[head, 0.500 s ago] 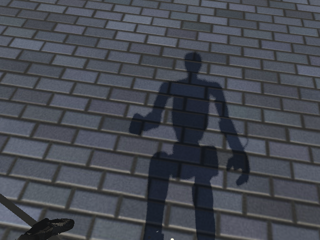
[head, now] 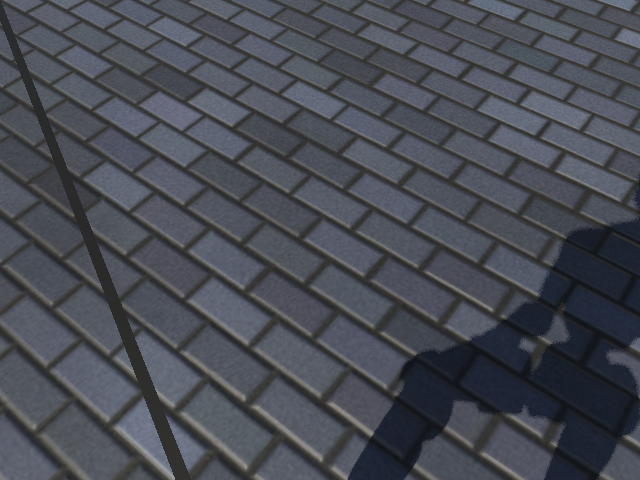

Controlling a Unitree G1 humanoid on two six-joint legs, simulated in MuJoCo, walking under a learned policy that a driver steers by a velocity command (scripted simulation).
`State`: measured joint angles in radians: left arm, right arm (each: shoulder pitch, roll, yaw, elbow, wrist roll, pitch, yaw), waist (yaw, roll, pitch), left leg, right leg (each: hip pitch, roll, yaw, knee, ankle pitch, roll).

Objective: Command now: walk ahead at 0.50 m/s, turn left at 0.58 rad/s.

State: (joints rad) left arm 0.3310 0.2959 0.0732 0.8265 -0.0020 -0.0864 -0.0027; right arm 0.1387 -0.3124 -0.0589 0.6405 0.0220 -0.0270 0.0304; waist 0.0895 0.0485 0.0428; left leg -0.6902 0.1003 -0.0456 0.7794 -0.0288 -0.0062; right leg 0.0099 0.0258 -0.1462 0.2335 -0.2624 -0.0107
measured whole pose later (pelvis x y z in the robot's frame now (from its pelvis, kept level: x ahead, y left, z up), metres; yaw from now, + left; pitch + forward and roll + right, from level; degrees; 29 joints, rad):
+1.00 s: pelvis +0.55 -0.04 +0.01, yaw -22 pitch +2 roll +0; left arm 0.33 0.28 0.07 0.73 -0.02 -0.04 0.01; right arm 0.05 -0.29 -0.05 0.69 -0.01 -0.09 0.00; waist 0.06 0.03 0.04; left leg -0.64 0.08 -0.10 0.69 -0.04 -0.07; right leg -0.15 0.11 0.12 0.35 -0.22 -0.09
